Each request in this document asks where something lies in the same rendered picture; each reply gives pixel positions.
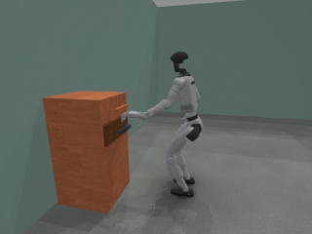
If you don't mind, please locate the left robot upper arm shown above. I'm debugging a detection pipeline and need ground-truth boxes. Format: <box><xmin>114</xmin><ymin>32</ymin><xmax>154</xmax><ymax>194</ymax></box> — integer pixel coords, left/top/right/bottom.
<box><xmin>165</xmin><ymin>77</ymin><xmax>186</xmax><ymax>109</ymax></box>

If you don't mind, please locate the robot left hand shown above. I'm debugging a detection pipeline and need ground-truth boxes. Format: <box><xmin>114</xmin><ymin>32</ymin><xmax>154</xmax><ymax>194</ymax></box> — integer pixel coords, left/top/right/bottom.
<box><xmin>121</xmin><ymin>110</ymin><xmax>141</xmax><ymax>129</ymax></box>

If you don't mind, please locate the robot right shin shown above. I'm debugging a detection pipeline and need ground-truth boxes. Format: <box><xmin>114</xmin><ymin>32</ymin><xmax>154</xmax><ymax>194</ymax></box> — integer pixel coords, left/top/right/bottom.
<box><xmin>176</xmin><ymin>151</ymin><xmax>190</xmax><ymax>179</ymax></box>

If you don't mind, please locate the robot right hand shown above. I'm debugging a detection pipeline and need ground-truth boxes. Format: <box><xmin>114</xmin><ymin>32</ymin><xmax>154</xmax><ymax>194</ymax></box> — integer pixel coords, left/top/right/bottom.
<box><xmin>179</xmin><ymin>117</ymin><xmax>188</xmax><ymax>127</ymax></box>

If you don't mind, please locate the handle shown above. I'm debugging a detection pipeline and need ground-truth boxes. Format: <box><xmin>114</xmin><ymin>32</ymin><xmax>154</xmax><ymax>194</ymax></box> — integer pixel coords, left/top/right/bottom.
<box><xmin>113</xmin><ymin>124</ymin><xmax>132</xmax><ymax>135</ymax></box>
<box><xmin>115</xmin><ymin>104</ymin><xmax>129</xmax><ymax>113</ymax></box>

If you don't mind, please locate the drawer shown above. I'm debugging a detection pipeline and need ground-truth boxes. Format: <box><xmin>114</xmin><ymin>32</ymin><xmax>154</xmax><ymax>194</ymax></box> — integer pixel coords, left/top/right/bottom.
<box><xmin>102</xmin><ymin>116</ymin><xmax>128</xmax><ymax>147</ymax></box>

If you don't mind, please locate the right robot upper arm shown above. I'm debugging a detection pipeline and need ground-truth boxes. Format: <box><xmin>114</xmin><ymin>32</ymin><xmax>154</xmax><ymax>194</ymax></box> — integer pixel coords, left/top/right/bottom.
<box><xmin>195</xmin><ymin>86</ymin><xmax>200</xmax><ymax>102</ymax></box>

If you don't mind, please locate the robot left shin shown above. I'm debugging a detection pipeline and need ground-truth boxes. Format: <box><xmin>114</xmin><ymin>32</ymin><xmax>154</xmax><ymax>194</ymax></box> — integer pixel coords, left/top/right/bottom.
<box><xmin>164</xmin><ymin>157</ymin><xmax>188</xmax><ymax>192</ymax></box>

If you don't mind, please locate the robot shin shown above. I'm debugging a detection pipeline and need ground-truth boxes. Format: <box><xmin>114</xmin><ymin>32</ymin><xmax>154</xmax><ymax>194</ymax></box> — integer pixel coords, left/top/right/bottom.
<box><xmin>164</xmin><ymin>157</ymin><xmax>188</xmax><ymax>192</ymax></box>
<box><xmin>176</xmin><ymin>151</ymin><xmax>190</xmax><ymax>179</ymax></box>

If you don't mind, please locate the cabinet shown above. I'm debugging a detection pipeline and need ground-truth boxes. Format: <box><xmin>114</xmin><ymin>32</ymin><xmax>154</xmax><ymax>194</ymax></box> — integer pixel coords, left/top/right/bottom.
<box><xmin>42</xmin><ymin>91</ymin><xmax>130</xmax><ymax>214</ymax></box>

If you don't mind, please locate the robot left forearm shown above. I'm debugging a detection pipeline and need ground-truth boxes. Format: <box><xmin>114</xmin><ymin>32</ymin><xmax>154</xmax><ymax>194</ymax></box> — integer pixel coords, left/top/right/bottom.
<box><xmin>138</xmin><ymin>99</ymin><xmax>169</xmax><ymax>121</ymax></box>

